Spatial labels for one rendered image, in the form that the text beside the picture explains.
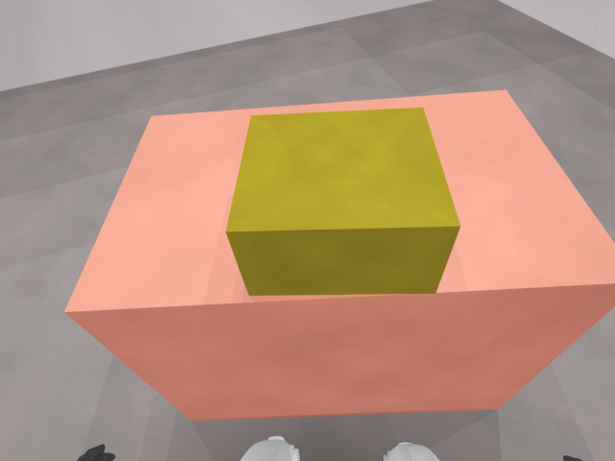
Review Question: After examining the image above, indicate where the carton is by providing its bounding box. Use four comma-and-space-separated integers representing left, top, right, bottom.
226, 108, 461, 296

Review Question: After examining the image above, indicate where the left robot thigh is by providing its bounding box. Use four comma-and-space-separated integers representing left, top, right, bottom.
240, 439, 300, 461

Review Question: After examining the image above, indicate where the pedestal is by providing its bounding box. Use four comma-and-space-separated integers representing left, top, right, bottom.
64, 90, 615, 422

